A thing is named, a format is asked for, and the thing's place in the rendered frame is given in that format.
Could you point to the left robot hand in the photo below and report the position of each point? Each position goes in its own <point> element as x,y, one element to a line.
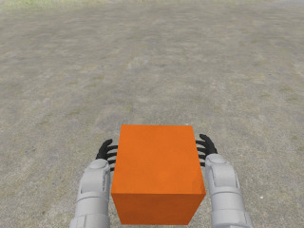
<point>104,155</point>

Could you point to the robot left forearm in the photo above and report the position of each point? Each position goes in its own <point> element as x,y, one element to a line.
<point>93,197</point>

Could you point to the robot right forearm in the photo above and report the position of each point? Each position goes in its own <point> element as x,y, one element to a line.
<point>228,207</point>

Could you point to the carton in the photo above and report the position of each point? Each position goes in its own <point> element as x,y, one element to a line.
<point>157,177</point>

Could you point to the right robot hand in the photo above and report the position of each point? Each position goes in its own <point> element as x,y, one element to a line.
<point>209,148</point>

